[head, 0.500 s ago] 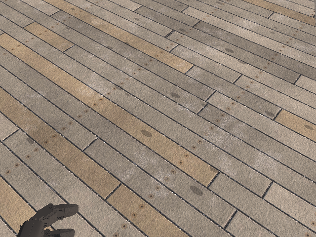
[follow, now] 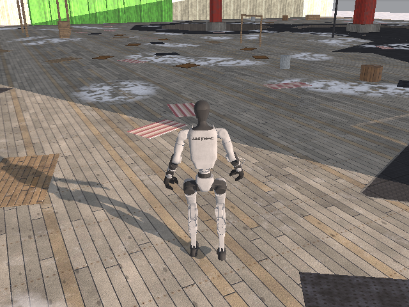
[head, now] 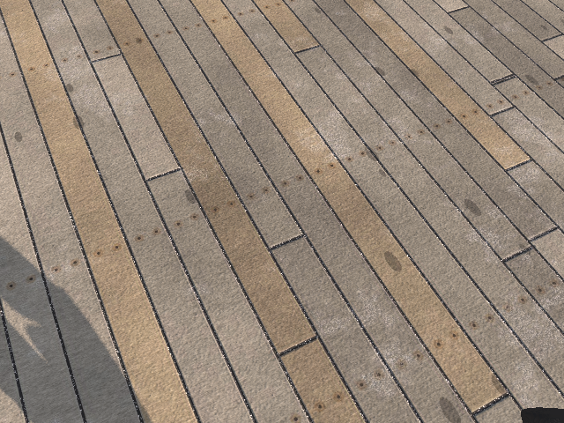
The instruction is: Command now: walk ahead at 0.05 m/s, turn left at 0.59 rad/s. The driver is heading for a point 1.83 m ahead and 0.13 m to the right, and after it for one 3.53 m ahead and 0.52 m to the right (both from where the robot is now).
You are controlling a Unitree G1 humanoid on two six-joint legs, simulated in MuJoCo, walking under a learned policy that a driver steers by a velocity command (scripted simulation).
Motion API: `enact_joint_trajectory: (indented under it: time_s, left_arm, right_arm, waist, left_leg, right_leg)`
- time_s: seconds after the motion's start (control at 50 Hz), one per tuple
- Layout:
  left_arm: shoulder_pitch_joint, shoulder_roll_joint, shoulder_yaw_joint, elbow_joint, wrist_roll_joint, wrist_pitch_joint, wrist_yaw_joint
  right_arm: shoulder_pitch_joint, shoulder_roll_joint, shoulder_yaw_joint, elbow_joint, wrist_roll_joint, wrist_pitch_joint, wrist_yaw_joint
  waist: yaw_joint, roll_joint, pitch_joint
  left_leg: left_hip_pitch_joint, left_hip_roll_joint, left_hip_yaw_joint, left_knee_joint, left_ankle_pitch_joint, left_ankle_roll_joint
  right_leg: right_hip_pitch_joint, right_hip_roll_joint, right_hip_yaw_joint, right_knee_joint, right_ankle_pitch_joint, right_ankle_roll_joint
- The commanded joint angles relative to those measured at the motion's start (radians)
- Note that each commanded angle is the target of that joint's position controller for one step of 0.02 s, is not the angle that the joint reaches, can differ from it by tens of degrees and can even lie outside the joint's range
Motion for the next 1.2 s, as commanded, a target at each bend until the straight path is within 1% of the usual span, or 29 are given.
enact_joint_trajectory:
  time_s: [0.02, 0.06, 0.14, 0.22, 0.28, 0.3, 0.32, 0.34, 0.36, 0.38, 0.44, 0.48, 0.52, 0.58, 0.6, 0.62, 0.64, 0.66, 0.78, 0.84, 0.92, 0.98, 1.02, 1.06, 1.08, 1.1, 1.12, 1.16, 1.2]
  left_arm:
    - [0.009, 0.114, 0.027, -0.069, 0.009, 0.007, 0.017]
    - [0.035, 0.092, 0.021, -0.06, 0.006, 0.012, 0.018]
    - [0.025, 0.063, 0.008, -0.058, 0.005, 0.016, 0.016]
    - [0.008, 0.067, 0.008, -0.069, -0.001, 0.015, 0.003]
    - [0.052, 0.047, 0.006, -0.062, 0.005, 0.003, -0.012]
    - [0.059, 0.062, 0.008, -0.065, 0.019, 0.0, -0.013]
    - [0.071, 0.126, 0.017, -0.079, 0.041, -0.001, -0.009]
    - [0.032, 0.15, 0.019, -0.065, 0.059, -0.001, -0.01]
    - [-0.026, 0.105, 0.006, -0.098, 0.058, -0.01, -0.007]
    - [-0.04, 0.1, 0.006, -0.097, 0.044, -0.014, -0.002]
    - [-0.042, 0.075, -0.003, -0.079, 0.008, -0.018, 0.006]
    - [-0.037, 0.061, -0.007, -0.067, 0.006, -0.006, 0.004]
    - [0.006, 0.071, -0.004, -0.05, 0.007, 0.008, 0.002]
    - [0.05, 0.066, -0.009, -0.025, -0.008, 0.009, -0.001]
    - [0.066, 0.055, -0.015, -0.023, 0.007, -0.005, -0.007]
    - [0.097, 0.047, -0.016, -0.022, 0.016, -0.019, -0.015]
    - [0.04, 0.057, -0.019, -0.013, 0.022, -0.022, -0.015]
    - [0.005, 0.054, -0.018, -0.012, 0.019, -0.019, -0.015]
    - [0.014, 0.033, -0.022, 0.03, 0.012, 0.009, 0.005]
    - [-0.021, 0.067, -0.011, 0.027, -0.002, 0.012, 0.01]
    - [-0.016, 0.066, 0.0, 0.01, -0.013, 0.018, 0.013]
    - [0.025, 0.057, 0.009, 0.002, -0.012, 0.028, 0.001]
    - [0.048, 0.043, 0.009, -0.001, -0.015, 0.031, -0.012]
    - [0.094, 0.062, 0.02, 0.011, -0.008, 0.03, -0.022]
    - [0.106, 0.163, 0.045, -0.006, -0.003, 0.027, -0.015]
    - [0.188, 0.241, 0.059, 0.002, 0.013, 0.015, -0.022]
    - [0.211, 0.195, 0.042, -0.003, 0.019, -0.008, -0.026]
    - [0.139, 0.146, 0.03, -0.023, -0.012, -0.026, -0.013]
    - [0.113, 0.13, 0.02, -0.035, -0.015, -0.02, 0.01]
  right_arm:
    - [0.02, -0.158, -0.046, -0.062, 0.007, -0.007, -0.018]
    - [-0.001, -0.162, -0.049, -0.07, -0.01, 0.0, -0.027]
    - [0.002, -0.17, -0.056, -0.062, -0.002, 0.007, -0.042]
    - [0.011, -0.149, -0.044, -0.048, -0.009, 0.015, -0.034]
    - [-0.001, -0.124, -0.028, -0.037, 0.0, 0.021, -0.03]
    - [0.037, -0.099, -0.019, -0.021, -0.001, 0.019, -0.03]
    - [0.079, -0.054, -0.005, -0.014, -0.015, 0.014, -0.031]
    - [0.051, -0.074, -0.016, -0.043, -0.005, 0.006, -0.034]
    - [0.032, -0.136, -0.032, -0.028, -0.017, 0.003, -0.041]
    - [0.034, -0.154, -0.046, -0.014, -0.007, 0.005, -0.041]
    - [0.074, -0.081, -0.033, 0.032, -0.006, 0.022, -0.046]
    - [0.063, -0.025, -0.01, 0.037, -0.003, 0.02, -0.041]
    - [0.031, -0.014, -0.003, 0.038, 0.005, 0.016, -0.038]
    - [0.07, -0.05, -0.009, 0.074, -0.001, 0.016, -0.036]
    - [0.071, -0.102, -0.016, 0.065, -0.009, 0.017, -0.043]
    - [0.065, -0.15, -0.029, 0.085, -0.01, 0.02, -0.044]
    - [0.064, -0.093, -0.02, 0.083, -0.013, 0.018, -0.034]
    - [0.061, -0.057, -0.008, 0.091, -0.021, 0.013, -0.03]
    - [0.072, -0.044, 0.005, 0.131, -0.022, -0.015, -0.038]
    - [0.085, -0.089, -0.01, 0.137, -0.02, -0.015, -0.054]
    - [0.121, -0.126, -0.031, 0.14, -0.012, -0.006, -0.074]
    - [0.053, -0.118, -0.032, 0.111, -0.013, -0.006, -0.084]
    - [0.001, -0.121, -0.034, 0.098, -0.002, -0.009, -0.089]
    - [0.007, -0.114, -0.037, 0.108, 0.016, -0.004, -0.091]
    - [0.066, -0.075, -0.031, 0.109, -0.003, -0.002, -0.089]
    - [-0.043, -0.04, -0.016, 0.038, -0.014, -0.003, -0.094]
    - [-0.023, -0.066, -0.024, 0.046, -0.004, -0.013, -0.088]
    - [-0.009, -0.098, -0.04, 0.077, 0.013, -0.034, -0.065]
    - [-0.035, -0.091, -0.043, 0.082, -0.004, -0.055, -0.056]
  waist:
    - [-0.007, 0.103, -0.216]
    - [0.01, 0.131, -0.22]
    - [-0.004, 0.142, -0.238]
    - [-0.031, 0.176, -0.219]
    - [0.002, 0.171, -0.195]
    - [0.001, 0.135, -0.184]
    - [-0.027, -0.032, -0.187]
    - [-0.056, -0.245, -0.117]
    - [-0.028, -0.198, -0.097]
    - [-0.029, -0.17, -0.093]
    - [-0.033, -0.115, -0.102]
    - [-0.024, -0.136, -0.124]
    - [0.01, -0.163, -0.148]
    - [-0.003, -0.131, -0.155]
    - [0.014, -0.052, -0.179]
    - [0.058, 0.088, -0.19]
    - [0.009, 0.076, -0.186]
    - [0.003, 0.063, -0.158]
    - [0.008, 0.078, -0.073]
    - [-0.011, 0.07, -0.05]
    - [-0.02, 0.133, -0.065]
    - [-0.002, 0.194, -0.081]
    - [0.017, 0.166, -0.081]
    - [0.032, 0.096, -0.096]
    - [-0.004, -0.143, -0.108]
    - [0.049, -0.341, -0.124]
    - [0.055, -0.2, -0.169]
    - [0.018, -0.078, -0.096]
    - [0.017, -0.093, -0.072]
  left_leg:
    - [0.278, 0.247, -0.327, -0.192, 0.296, 0.195]
    - [0.218, 0.216, -0.308, -0.205, 0.288, 0.192]
    - [0.186, 0.196, -0.324, -0.201, 0.145, 0.18]
    - [0.157, 0.199, -0.373, -0.192, 0.013, 0.163]
    - [0.121, 0.17, -0.38, -0.146, -0.037, 0.115]
    - [0.082, 0.133, -0.354, -0.113, -0.093, 0.066]
    - [0.015, 0.038, -0.253, 0.05, -0.244, -0.003]
    - [-0.019, -0.054, -0.115, 0.132, -0.366, -0.047]
    - [0.013, -0.015, -0.136, 0.278, -0.394, -0.081]
    - [-0.007, -0.023, -0.131, 0.363, -0.374, -0.096]
    - [-0.027, 0.004, -0.134, 0.42, -0.329, -0.142]
    - [0.036, 0.031, -0.067, 0.269, -0.314, -0.154]
    - [0.102, 0.031, -0.025, 0.109, -0.277, -0.155]
    - [0.285, 0.041, -0.032, -0.206, 0.044, -0.112]
    - [0.37, 0.112, -0.102, -0.166, 0.234, -0.083]
    - [0.352, 0.122, -0.108, -0.082, 0.226, -0.032]
    - [0.29, 0.108, -0.104, -0.092, 0.109, -0.013]
    - [0.253, 0.106, -0.11, -0.113, 0.044, -0.018]
    - [0.187, 0.087, -0.096, -0.136, -0.036, -0.048]
    - [0.218, 0.09, -0.086, -0.127, -0.061, -0.039]
    - [0.237, 0.201, -0.162, -0.168, -0.047, 0.043]
    - [0.206, 0.327, -0.221, -0.17, 0.077, 0.13]
    - [0.186, 0.336, -0.175, -0.123, 0.179, 0.125]
    - [0.143, 0.253, -0.065, 0.015, 0.101, 0.04]
    - [0.034, 0.132, 0.067, 0.273, -0.094, -0.057]
    - [-0.199, -0.038, 0.046, 0.475, -0.527, -0.099]
    - [-0.249, 0.007, -0.077, 0.618, -0.529, -0.086]
    - [-0.302, 0.069, -0.084, 0.582, -0.342, -0.054]
    - [-0.261, 0.084, -0.073, 0.488, -0.2, -0.068]
  right_leg:
    - [-0.16, -0.028, 0.085, 0.012, 0.079, 0.007]
    - [-0.092, 0.003, 0.071, -0.074, 0.12, 0.022]
    - [-0.016, 0.02, 0.083, -0.248, 0.185, 0.034]
    - [0.056, 0.017, 0.071, -0.359, 0.199, 0.017]
    - [0.188, 0.022, 0.037, -0.597, 0.319, -0.029]
    - [0.252, -0.023, 0.072, -0.683, 0.38, -0.057]
    - [0.305, -0.203, 0.255, -0.769, 0.448, -0.118]
    - [0.159, -0.321, 0.43, -0.833, 0.442, -0.255]
    - [0.119, -0.326, 0.434, -0.856, 0.425, -0.295]
    - [0.14, -0.294, 0.39, -0.84, 0.44, -0.284]
    - [0.229, -0.23, 0.277, -0.778, 0.605, -0.249]
    - [0.267, -0.179, 0.202, -0.739, 0.689, -0.229]
    - [0.308, -0.172, 0.195, -0.707, 0.751, -0.234]
    - [0.275, -0.149, 0.194, -0.686, 0.692, -0.174]
    - [0.219, -0.127, 0.171, -0.67, 0.613, -0.125]
    - [0.206, -0.056, 0.094, -0.685, 0.491, -0.079]
    - [0.25, -0.029, 0.054, -0.661, 0.412, -0.042]
    - [0.251, -0.024, 0.046, -0.654, 0.385, -0.031]
    - [0.228, -0.024, 0.052, -0.657, 0.384, -0.034]
    - [0.145, -0.008, 0.062, -0.617, 0.405, -0.039]
    - [0.054, 0.021, 0.048, -0.475, 0.382, -0.035]
    - [0.017, 0.004, 0.021, -0.289, 0.123, -0.046]
    - [0.043, -0.01, -0.002, -0.326, 0.096, -0.067]
    - [0.163, 0.007, 0.02, -0.541, 0.323, -0.104]
    - [0.242, -0.137, 0.302, -0.71, 0.572, -0.169]
    - [0.328, -0.305, 0.662, -0.835, 0.502, -0.359]
    - [0.383, -0.318, 0.696, -0.863, 0.252, -0.388]
    - [0.342, -0.249, 0.588, -0.894, -0.121, -0.298]
    - [0.309, -0.201, 0.524, -0.929, -0.085, -0.261]
Velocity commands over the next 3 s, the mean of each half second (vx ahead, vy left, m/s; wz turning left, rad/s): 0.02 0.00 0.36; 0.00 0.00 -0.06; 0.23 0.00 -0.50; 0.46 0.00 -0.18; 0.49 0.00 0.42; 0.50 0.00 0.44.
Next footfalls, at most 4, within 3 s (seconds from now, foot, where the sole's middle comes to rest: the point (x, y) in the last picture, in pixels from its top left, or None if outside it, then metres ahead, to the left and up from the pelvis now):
0.30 right None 0.10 -0.15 -0.77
0.58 left None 0.03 0.11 -0.77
1.52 left None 0.22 0.09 -0.77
1.98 right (392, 403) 0.45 -0.24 -0.77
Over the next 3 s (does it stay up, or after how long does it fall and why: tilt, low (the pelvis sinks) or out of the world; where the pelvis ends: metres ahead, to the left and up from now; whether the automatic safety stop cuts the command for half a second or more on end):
stays up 0.90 -0.14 0.00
